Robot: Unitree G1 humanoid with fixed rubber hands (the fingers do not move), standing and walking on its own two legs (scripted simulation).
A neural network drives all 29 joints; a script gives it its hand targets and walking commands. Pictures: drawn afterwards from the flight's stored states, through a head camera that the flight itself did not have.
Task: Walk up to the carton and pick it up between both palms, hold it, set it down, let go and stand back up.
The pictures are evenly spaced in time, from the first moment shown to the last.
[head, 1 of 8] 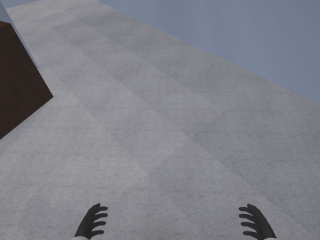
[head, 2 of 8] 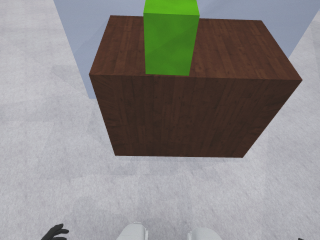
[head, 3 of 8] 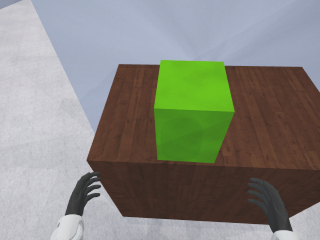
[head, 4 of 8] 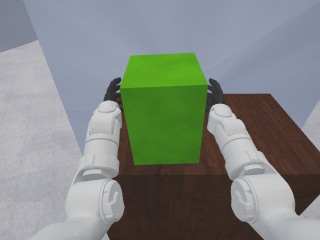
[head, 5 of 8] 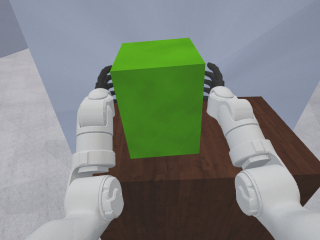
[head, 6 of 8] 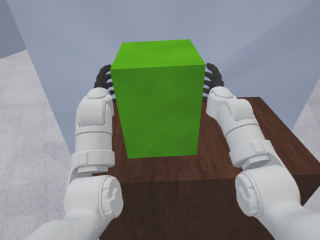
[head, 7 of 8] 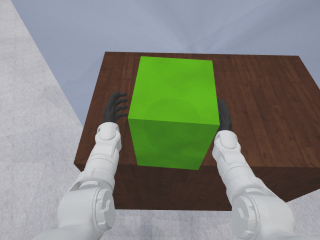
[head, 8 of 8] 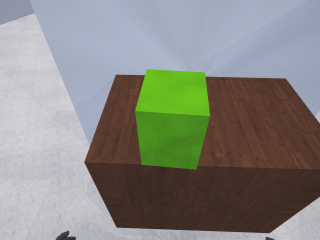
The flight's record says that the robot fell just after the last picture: no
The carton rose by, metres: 0.20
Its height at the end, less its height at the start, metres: +0.00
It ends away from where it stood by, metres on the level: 0.04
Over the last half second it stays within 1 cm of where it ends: yes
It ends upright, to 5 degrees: yes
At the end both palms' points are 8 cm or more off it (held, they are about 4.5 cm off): yes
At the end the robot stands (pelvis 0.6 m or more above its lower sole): yes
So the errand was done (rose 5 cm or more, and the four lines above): yes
